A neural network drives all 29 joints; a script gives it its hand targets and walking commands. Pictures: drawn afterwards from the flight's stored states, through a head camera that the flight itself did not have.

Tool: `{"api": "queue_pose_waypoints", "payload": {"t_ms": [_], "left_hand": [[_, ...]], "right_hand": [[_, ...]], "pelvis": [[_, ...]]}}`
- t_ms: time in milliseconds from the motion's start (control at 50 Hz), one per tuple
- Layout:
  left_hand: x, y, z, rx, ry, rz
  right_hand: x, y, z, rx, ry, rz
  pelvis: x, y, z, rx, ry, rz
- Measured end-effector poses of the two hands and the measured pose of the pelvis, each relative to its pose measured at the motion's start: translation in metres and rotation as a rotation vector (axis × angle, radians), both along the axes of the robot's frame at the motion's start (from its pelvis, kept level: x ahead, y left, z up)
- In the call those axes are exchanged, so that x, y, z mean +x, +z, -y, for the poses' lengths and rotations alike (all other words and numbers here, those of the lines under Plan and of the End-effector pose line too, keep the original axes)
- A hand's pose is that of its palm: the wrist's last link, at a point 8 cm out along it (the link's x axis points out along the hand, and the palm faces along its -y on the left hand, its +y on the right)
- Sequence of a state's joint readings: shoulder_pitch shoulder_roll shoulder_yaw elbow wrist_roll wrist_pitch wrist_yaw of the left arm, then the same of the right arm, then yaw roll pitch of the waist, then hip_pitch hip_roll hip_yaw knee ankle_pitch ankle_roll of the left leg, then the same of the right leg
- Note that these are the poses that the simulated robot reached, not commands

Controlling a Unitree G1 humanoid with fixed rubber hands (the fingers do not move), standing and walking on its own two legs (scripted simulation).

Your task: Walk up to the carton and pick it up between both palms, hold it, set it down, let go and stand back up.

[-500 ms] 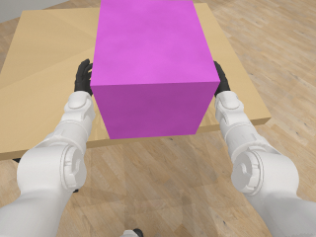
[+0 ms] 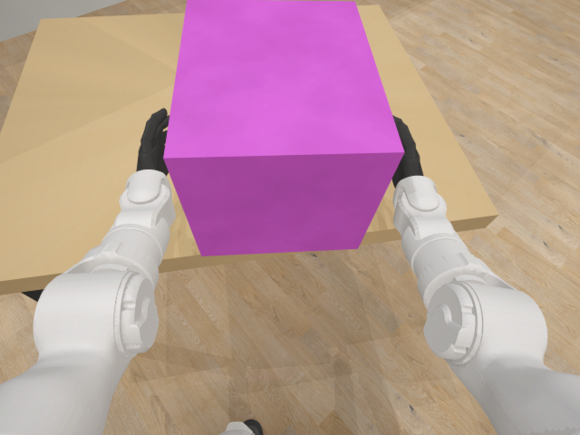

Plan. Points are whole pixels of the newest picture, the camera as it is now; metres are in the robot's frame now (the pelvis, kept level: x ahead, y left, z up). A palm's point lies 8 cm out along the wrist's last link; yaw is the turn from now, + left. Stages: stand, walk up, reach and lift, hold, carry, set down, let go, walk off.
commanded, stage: reach and lift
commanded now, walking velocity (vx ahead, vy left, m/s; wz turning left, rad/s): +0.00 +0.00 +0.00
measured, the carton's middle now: (277, 130) +0.55 +0.03 +0.06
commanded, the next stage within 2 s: none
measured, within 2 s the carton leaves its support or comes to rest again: leaves its support in 0.88 s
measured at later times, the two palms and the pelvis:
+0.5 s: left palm (154, 173) +0.45 +0.20 +0.07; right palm (405, 180) +0.45 -0.15 +0.07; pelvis +0.00 +0.00 +0.00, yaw +0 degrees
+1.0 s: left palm (145, 190) +0.41 +0.20 +0.09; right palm (416, 191) +0.41 -0.14 +0.10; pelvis -0.02 +0.00 +0.00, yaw -1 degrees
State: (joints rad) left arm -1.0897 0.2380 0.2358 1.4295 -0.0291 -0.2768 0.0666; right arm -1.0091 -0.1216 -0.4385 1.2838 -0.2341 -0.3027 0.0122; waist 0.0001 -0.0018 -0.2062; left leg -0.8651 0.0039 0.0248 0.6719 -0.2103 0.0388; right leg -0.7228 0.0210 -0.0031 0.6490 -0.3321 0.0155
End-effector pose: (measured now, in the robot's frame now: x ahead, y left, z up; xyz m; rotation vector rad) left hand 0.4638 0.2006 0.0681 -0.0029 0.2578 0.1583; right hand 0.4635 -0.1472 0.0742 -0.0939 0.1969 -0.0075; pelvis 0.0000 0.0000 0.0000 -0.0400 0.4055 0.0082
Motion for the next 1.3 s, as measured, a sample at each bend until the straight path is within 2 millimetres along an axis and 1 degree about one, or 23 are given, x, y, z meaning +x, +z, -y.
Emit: {"api": "queue_pose_waypoints", "payload": {"t_ms": [200, 460, 620, 760, 940, 1100, 1200, 1300], "left_hand": [[-0.001, 0.001, 0.001, 0.033, -0.005, 0.008], [-0.008, 0.002, 0.001, 0.041, -0.014, 0.001], [-0.016, 0.004, 0.002, 0.058, -0.005, -0.022], [-0.026, 0.007, 0.002, 0.080, 0.001, -0.047], [-0.044, 0.018, 0.004, 0.133, -0.010, -0.088], [-0.068, 0.029, 0.008, 0.177, -0.026, -0.120], [-0.082, 0.043, 0.010, 0.179, -0.032, -0.122], [-0.092, 0.062, 0.010, 0.176, -0.034, -0.134]], "right_hand": [[-0.003, -0.003, 0.000, 0.052, -0.020, 0.002], [-0.012, -0.004, 0.001, 0.098, -0.038, -0.013], [-0.019, -0.003, 0.000, 0.115, -0.039, -0.039], [-0.028, 0.002, -0.001, 0.115, -0.042, -0.071], [-0.045, 0.016, -0.002, 0.112, -0.079, -0.114], [-0.064, 0.040, 0.000, 0.092, -0.096, -0.135], [-0.079, 0.055, 0.003, 0.081, -0.100, -0.135], [-0.094, 0.066, 0.003, 0.059, -0.100, -0.146]], "pelvis": [[0.000, 0.000, 0.000, 0.000, 0.000, 0.000], [0.000, 0.000, 0.000, 0.000, 0.000, 0.000], [-0.002, 0.000, 0.000, -0.001, -0.001, 0.002], [-0.005, 0.000, 0.001, -0.002, -0.002, 0.007], [-0.015, 0.000, 0.001, -0.006, -0.004, 0.021], [-0.031, -0.001, -0.001, -0.014, -0.008, 0.045], [-0.045, -0.002, -0.003, -0.020, -0.010, 0.066], [-0.058, -0.003, -0.005, -0.023, -0.009, 0.084]]}}
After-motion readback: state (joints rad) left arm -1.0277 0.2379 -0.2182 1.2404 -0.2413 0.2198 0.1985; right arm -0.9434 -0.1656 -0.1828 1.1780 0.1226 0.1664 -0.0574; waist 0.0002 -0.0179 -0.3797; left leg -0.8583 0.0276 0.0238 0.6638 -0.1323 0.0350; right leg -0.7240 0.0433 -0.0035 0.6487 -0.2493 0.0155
